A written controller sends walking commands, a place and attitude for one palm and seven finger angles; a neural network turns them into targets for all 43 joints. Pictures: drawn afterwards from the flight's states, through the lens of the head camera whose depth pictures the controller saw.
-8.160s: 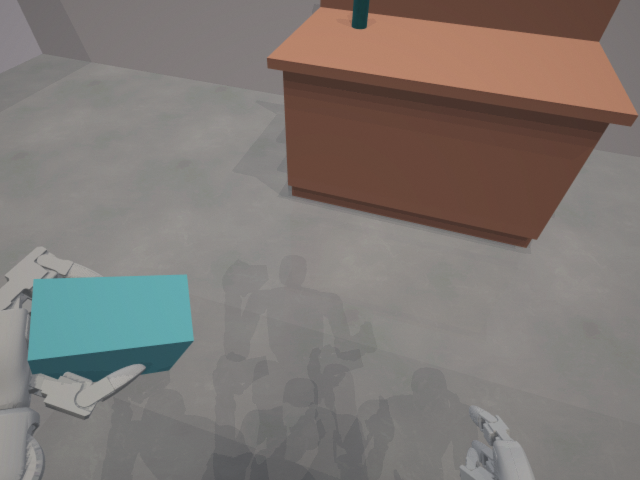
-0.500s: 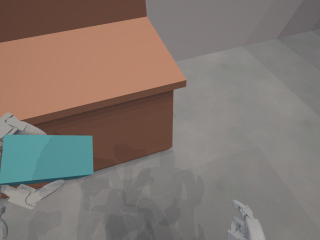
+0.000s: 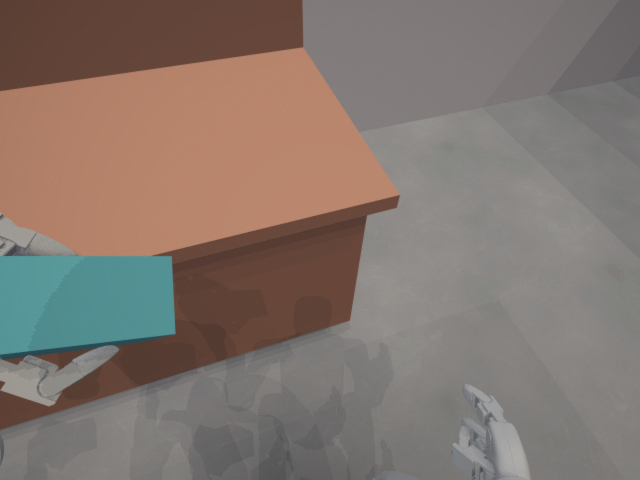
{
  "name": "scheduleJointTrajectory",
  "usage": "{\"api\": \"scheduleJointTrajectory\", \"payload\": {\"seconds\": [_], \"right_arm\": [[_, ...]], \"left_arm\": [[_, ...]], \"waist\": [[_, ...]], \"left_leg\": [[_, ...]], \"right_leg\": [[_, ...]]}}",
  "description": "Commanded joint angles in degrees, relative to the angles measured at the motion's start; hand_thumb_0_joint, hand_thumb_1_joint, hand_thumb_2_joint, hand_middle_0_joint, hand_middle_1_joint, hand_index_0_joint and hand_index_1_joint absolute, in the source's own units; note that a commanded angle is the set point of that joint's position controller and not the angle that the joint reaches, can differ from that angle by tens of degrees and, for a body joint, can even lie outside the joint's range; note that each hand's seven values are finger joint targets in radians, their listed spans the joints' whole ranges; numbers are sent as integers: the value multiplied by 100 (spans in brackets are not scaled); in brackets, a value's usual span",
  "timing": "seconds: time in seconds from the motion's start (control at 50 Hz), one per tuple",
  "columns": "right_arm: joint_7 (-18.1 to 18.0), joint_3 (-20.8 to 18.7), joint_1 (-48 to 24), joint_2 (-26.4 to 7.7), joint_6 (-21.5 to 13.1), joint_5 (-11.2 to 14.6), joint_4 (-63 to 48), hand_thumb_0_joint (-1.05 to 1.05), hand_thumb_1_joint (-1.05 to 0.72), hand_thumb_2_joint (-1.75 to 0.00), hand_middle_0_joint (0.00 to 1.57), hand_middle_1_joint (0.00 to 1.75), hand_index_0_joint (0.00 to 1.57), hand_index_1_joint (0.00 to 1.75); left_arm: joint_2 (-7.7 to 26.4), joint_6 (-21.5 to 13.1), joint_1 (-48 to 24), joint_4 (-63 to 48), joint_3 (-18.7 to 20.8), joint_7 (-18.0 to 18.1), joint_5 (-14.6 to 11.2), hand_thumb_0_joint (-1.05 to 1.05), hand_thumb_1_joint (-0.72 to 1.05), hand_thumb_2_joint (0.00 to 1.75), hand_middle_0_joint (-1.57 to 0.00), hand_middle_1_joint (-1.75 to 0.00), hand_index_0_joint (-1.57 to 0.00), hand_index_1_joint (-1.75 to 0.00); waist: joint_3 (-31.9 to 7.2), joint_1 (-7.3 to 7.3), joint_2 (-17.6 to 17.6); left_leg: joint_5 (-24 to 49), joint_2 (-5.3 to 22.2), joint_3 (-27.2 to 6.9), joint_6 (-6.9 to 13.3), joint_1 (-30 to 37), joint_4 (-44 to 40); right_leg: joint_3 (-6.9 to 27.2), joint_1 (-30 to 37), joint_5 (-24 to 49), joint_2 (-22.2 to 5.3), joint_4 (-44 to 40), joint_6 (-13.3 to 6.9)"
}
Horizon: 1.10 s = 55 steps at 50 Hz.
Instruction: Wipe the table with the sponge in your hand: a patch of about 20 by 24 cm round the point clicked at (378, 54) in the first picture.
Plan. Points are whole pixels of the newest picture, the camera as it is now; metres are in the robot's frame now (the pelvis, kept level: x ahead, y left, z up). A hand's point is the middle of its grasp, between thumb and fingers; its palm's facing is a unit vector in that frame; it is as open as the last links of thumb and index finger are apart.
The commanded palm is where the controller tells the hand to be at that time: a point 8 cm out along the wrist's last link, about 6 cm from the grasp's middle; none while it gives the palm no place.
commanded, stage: take the last steps up to it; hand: left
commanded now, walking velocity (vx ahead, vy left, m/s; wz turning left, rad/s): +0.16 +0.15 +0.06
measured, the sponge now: (107, 307) +0.24 +0.20 +0.17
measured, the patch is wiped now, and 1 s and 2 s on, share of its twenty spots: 0.00 0.00 0.00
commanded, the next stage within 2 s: come to a stop and stand still in 0.20 s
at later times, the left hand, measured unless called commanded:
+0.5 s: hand (22, 274) +0.27 +0.29 +0.17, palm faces +0.37 -0.81 -0.46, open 10.7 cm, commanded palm +0.20 +0.33 +0.19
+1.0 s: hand (16, 320) +0.22 +0.27 +0.17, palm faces +0.39 -0.84 -0.38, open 10.7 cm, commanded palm +0.17 +0.32 +0.19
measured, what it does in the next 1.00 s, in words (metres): steps on the spot: right foot, then left foot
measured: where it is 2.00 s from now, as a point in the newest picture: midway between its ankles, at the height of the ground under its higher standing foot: outside the picture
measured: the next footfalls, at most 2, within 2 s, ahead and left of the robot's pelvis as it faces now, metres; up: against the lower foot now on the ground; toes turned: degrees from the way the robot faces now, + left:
right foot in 0.08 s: +0.07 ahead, -0.08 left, +0.00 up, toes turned -9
left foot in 0.44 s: +0.07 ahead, +0.15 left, +0.00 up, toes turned +0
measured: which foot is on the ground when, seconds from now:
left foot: down 0.00-0.10, up 0.12-0.42, down 0.44-1.00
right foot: up 0.00-0.06, down 0.08-0.44, up 0.46-0.68, down 0.70-1.00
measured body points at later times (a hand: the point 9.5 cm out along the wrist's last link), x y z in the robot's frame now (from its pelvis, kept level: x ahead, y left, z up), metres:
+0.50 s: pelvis +0.05 +0.05 +0.00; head +0.09 +0.06 +0.45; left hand +0.24 +0.33 +0.20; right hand +0.23 -0.20 -0.08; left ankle +0.09 +0.18 -0.73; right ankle +0.03 -0.07 -0.72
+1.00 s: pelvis +0.01 +0.03 +0.01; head +0.02 +0.04 +0.46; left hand +0.20 +0.32 +0.19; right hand +0.16 -0.20 -0.09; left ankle +0.03 +0.15 -0.73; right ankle +0.05 -0.04 -0.73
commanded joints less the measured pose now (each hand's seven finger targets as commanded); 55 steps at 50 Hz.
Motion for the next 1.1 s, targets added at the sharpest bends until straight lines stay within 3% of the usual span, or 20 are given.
{"api": "scheduleJointTrajectory", "payload": {"seconds": [0.0,0.04,0.06,0.1,0.12,0.16,0.2,0.32,0.38,0.42,0.44,0.48,0.54,0.66,0.74,0.84,0.9,0.94,1.0,1.08], "right_arm": [[-92,-244,-96,-916,-304,-2,-609,0,-90,-90,20,30,20,30],[-158,-206,-170,-935,-224,-17,-604,0,-90,-90,20,30,20,30],[-170,-197,-172,-883,-166,-32,-601,0,-90,-90,20,30,20,30],[-99,-231,-269,-887,-125,-42,-693,0,-90,-90,20,30,20,30],[-26,-237,-324,-973,-114,-72,-619,0,-90,-90,20,30,20,30],[-32,-69,-398,-789,-59,-94,-466,0,-90,-90,20,30,20,30],[-56,-55,-433,-752,17,-111,-462,0,-90,-90,20,30,20,30],[-80,-164,-393,-705,112,-126,-883,0,-90,-90,20,30,20,30],[-181,-238,-218,-768,205,-107,-991,0,-90,-90,20,30,20,30],[-188,-368,-68,-1062,202,-21,-1036,0,-90,-90,20,30,20,30],[-151,-370,15,-1026,156,-35,-1009,0,-90,-90,20,30,20,30],[-102,-278,-99,-951,80,-150,-860,0,-90,-90,20,30,20,30],[37,-245,-146,-949,-68,-102,-905,0,-90,-90,20,30,20,30],[14,-106,-214,-929,-65,-76,-908,0,-90,-90,20,30,20,30],[-48,-39,-243,-719,61,-64,-870,0,-90,-90,20,30,20,30],[-151,104,-455,-675,57,-90,-712,0,-90,-90,20,30,20,30],[-197,22,-299,-791,96,-115,-712,0,-90,-90,20,30,20,30],[-210,-70,-330,-970,100,-85,-826,0,-90,-90,20,30,20,30],[-227,36,-446,-938,126,-128,-826,0,-90,-90,20,30,20,30],[-226,-29,-265,-957,5,-113,-811,0,-90,-90,20,30,20,30]], "left_arm": [[648,-261,140,-1148,475,123,-98,0,10,130,-120,-160,-120,-160],[685,-162,-85,-932,473,142,-36,0,10,130,-120,-160,-120,-160],[756,-136,-267,-752,479,141,15,0,10,130,-120,-160,-120,-160],[887,-64,-595,-478,549,162,-86,0,10,130,-120,-160,-120,-160],[888,-75,-852,-565,492,168,-101,0,10,130,-120,-160,-120,-160],[874,-221,-837,-692,486,142,-30,0,10,130,-120,-160,-120,-160],[772,-320,-542,-638,397,136,77,0,10,130,-120,-160,-120,-160],[801,-256,219,-1264,593,268,32,0,10,130,-120,-160,-120,-160],[786,-172,129,-1505,609,302,-14,0,10,130,-120,-160,-120,-160],[804,-186,-136,-1559,480,247,-29,0,10,130,-120,-160,-120,-160],[672,-179,74,-1097,496,201,-15,0,10,130,-120,-160,-120,-160],[918,-210,-302,-1449,611,172,22,0,10,130,-120,-160,-120,-160],[661,-115,-162,-1854,332,121,-5,0,10,130,-120,-160,-120,-160],[697,91,-100,-1328,416,104,-57,0,10,130,-120,-160,-120,-160],[692,303,-238,-858,346,81,-182,0,10,130,-120,-160,-120,-160],[711,216,-529,-1059,313,173,-83,0,10,130,-120,-160,-120,-160],[677,177,-317,-976,292,185,-69,0,10,130,-120,-160,-120,-160],[662,126,-300,-1120,219,170,-79,0,10,130,-120,-160,-120,-160],[642,52,-346,-1023,192,145,-27,0,10,130,-120,-160,-120,-160],[558,-2,-355,-789,150,140,1,0,10,130,-120,-160,-120,-160]], "waist": [[-1040,150,1288],[-965,175,873],[-829,161,210],[-559,220,-1928],[-545,125,-1658],[-502,110,-704],[-682,118,-674],[-1215,256,-966],[-1377,123,-308],[-1358,133,1069],[-1198,142,1181],[-1217,94,1871],[-1279,106,1713],[-942,120,1209],[-593,94,-889],[-919,143,-590],[-1027,132,-261],[-1007,205,454],[-509,211,1234],[-631,203,793]], "left_leg": [[452,1128,-1051,703,384,-1074],[-353,981,-910,466,-96,-646],[-988,658,-666,273,-494,11],[-1776,-216,-443,-213,-1762,2586],[-1524,-145,-905,-296,-1949,3409],[-1079,89,-1032,-365,-1954,3734],[-863,97,-749,-352,-1647,3063],[-432,-154,-1,-276,-388,307],[1276,13,-63,-258,1039,-927],[3826,1480,-1621,284,1870,-875],[4377,1787,-1928,594,1858,-984],[4276,1813,-1899,738,1781,-998],[3349,1463,-1136,437,1565,-909],[611,1247,-911,164,196,-918],[-1024,-10,-516,-306,86,988],[-886,-66,-718,-268,-83,662],[40,-29,-692,-185,616,-579],[1089,562,-1157,-35,920,-955],[76,1001,-1682,181,-313,-1576],[-803,584,-1243,30,-449,-1332]], "right_leg": [[-275,909,386,255,-1574,26],[-167,1540,859,147,-2473,-41],[562,1699,889,-306,-3147,-260],[3669,1868,1172,-2224,-4149,-1137],[3685,1883,1683,-2330,-4128,-1327],[2182,2018,3444,-1940,-3688,-1149],[1070,2196,4957,-1555,-3323,-844],[544,2648,5300,-1286,-2870,-765],[288,2037,4276,-683,-2153,-303],[105,628,369,60,-1208,16],[287,155,-626,335,-605,-4],[528,37,-297,198,-347,-14],[275,459,204,378,-1106,-13],[179,1787,1217,403,-2920,-1],[2308,675,1034,-1029,-4218,-751],[1422,1692,3054,-880,-3589,-850],[1218,1730,2675,-577,-3394,-543],[1056,1545,2008,-131,-3216,-299],[702,1805,1314,220,-2837,-133],[896,1944,1427,157,-3169,-174]]}}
